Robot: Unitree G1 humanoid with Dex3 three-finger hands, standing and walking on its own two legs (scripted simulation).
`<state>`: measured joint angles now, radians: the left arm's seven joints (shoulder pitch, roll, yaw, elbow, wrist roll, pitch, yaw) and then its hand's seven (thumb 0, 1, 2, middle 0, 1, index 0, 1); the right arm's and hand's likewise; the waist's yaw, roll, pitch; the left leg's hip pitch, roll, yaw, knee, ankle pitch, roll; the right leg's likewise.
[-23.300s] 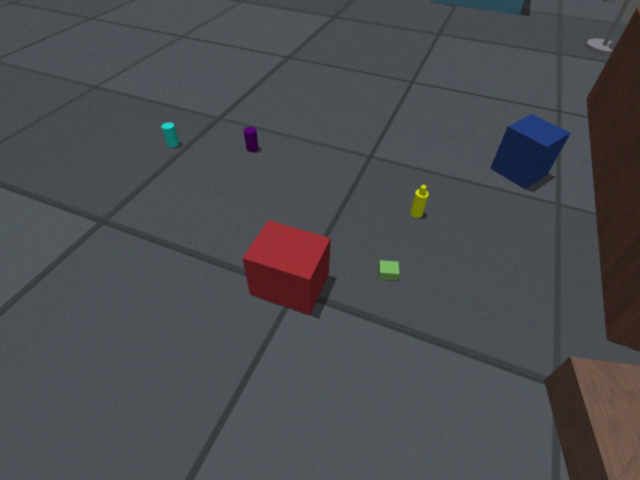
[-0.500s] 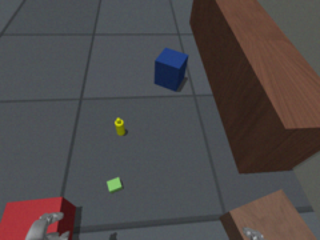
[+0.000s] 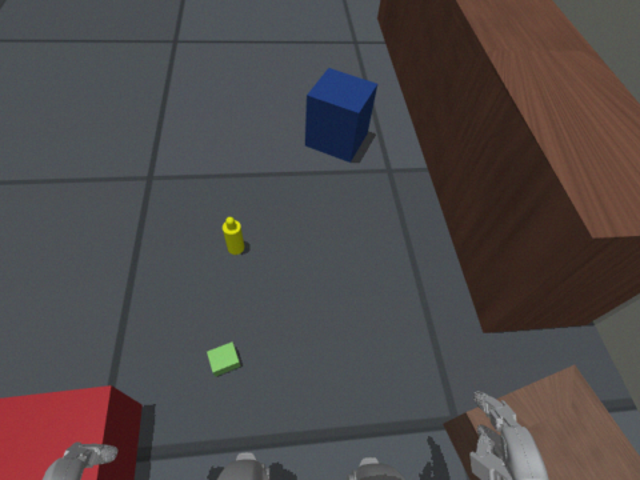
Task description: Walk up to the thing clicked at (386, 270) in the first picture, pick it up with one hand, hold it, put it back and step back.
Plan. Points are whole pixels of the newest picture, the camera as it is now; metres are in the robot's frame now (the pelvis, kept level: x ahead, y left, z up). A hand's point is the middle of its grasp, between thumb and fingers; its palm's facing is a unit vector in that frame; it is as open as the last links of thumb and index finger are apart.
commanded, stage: rise first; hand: left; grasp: from above
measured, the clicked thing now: (223, 359) +0.48 +0.22 -0.68
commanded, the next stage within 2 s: none
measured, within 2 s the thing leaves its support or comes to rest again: neither
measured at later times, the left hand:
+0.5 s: hand out of the picture +0.15 +0.28 -0.22, palm faces -0.29 -0.73 -0.62, open 13.9 cm
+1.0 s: hand (159, 406) +0.30 +0.30 -0.41, palm faces -0.36 -0.16 -0.92, open 13.0 cm
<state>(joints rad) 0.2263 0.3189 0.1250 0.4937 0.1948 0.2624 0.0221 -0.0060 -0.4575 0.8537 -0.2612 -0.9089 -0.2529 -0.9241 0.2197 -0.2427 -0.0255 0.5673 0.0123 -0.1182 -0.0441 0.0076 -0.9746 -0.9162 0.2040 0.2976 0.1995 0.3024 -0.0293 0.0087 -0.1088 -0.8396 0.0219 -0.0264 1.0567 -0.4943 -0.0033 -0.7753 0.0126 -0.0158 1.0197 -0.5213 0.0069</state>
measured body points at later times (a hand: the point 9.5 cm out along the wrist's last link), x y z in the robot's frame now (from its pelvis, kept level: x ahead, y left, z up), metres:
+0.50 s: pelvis -0.03 +0.00 -0.08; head +0.11 +0.01 +0.35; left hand +0.16 +0.31 -0.18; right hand +0.16 -0.26 -0.17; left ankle +0.01 +0.12 -0.67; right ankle -0.02 -0.13 -0.67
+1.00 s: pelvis -0.10 -0.01 -0.27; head +0.11 +0.00 +0.13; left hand +0.32 +0.30 -0.36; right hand +0.00 -0.28 -0.41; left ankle +0.01 +0.12 -0.67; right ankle -0.02 -0.13 -0.67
